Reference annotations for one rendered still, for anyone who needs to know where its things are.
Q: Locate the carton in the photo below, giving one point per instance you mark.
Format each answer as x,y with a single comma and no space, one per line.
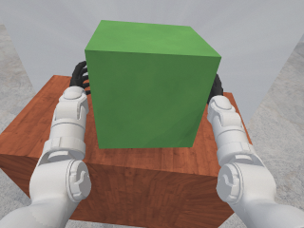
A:
149,83

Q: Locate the right robot hand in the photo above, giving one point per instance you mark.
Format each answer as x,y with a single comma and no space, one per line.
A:
216,89

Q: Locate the left robot hand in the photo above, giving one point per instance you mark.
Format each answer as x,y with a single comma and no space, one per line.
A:
78,78

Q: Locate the robot left upper arm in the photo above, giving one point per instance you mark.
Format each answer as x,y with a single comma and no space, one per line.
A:
56,189

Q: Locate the robot right upper arm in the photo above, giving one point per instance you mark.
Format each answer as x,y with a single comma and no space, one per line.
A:
250,190

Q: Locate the left robot forearm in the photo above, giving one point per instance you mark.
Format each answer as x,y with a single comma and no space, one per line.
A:
68,128

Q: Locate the pedestal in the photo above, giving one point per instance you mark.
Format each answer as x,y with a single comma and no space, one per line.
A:
154,187

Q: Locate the right robot forearm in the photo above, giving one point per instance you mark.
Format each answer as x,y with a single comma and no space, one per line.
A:
230,135

